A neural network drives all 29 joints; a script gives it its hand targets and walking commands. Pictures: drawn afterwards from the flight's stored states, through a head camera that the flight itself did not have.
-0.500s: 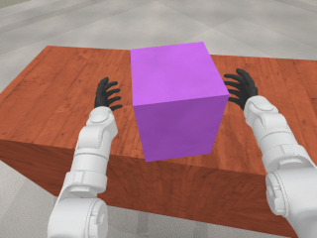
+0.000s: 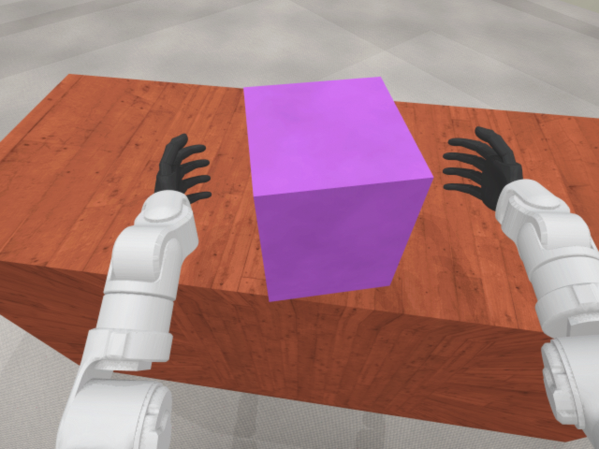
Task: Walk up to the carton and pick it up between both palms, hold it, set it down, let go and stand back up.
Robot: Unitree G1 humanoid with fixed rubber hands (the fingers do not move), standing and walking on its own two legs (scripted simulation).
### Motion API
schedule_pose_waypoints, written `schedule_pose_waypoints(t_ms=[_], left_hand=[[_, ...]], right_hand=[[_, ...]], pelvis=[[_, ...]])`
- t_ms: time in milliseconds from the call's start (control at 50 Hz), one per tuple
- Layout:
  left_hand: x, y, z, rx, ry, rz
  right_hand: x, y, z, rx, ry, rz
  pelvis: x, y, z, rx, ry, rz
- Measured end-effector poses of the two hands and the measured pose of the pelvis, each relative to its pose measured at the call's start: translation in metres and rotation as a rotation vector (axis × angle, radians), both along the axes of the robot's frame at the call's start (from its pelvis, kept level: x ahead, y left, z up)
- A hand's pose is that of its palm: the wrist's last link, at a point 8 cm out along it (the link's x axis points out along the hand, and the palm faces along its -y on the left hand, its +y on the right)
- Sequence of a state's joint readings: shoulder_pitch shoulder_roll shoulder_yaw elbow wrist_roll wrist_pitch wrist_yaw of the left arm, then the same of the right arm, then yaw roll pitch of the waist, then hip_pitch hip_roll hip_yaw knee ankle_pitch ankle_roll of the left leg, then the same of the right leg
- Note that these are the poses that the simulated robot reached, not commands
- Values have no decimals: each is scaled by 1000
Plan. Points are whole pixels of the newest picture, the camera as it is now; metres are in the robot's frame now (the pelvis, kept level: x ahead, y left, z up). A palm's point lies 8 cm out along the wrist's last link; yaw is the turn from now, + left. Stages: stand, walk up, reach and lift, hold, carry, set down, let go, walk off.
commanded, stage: set down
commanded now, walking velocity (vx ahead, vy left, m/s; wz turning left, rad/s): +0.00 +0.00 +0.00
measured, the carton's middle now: (322, 194) +0.48 +0.03 +0.06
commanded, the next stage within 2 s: none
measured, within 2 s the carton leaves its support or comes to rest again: neither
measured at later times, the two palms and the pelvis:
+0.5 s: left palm (172, 234) +0.34 +0.21 +0.11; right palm (504, 222) +0.42 -0.21 +0.10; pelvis +0.02 +0.00 +0.01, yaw +0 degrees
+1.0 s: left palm (180, 268) +0.31 +0.19 +0.09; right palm (515, 271) +0.36 -0.22 +0.06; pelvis +0.01 +0.01 +0.01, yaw -2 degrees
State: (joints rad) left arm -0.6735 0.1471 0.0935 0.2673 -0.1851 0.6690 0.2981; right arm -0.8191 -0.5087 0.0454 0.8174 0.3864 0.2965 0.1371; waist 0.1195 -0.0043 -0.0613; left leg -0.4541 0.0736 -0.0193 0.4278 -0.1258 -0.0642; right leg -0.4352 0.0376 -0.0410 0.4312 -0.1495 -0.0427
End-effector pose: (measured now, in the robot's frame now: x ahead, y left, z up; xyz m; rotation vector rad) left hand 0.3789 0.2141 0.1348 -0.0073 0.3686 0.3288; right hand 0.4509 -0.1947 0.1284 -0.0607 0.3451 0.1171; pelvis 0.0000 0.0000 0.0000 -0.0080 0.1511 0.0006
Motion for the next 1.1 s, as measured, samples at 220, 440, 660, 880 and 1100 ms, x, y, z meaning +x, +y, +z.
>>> schedule_pose_waypoints(t_ms=[220,440,660,880,1100], left_hand=[[-3,-6,3,-3,-7,-34],[-33,-5,-20,-14,13,0],[-40,-16,-17,-8,-5,-27],[-56,-21,-30,-30,-2,-34],[-74,-24,-48,-23,33,-40]], right_hand=[[-3,6,-3,10,-31,48],[-27,-8,-28,11,-24,53],[-43,-13,-34,44,-33,36],[-70,-21,-48,38,-19,11],[-92,-27,-67,46,5,-4]], pelvis=[[10,1,4,0,-30,9],[15,-3,5,5,-62,-1],[13,-4,4,13,-69,-12],[9,1,5,18,-100,-34],[8,8,4,15,-87,-36]])
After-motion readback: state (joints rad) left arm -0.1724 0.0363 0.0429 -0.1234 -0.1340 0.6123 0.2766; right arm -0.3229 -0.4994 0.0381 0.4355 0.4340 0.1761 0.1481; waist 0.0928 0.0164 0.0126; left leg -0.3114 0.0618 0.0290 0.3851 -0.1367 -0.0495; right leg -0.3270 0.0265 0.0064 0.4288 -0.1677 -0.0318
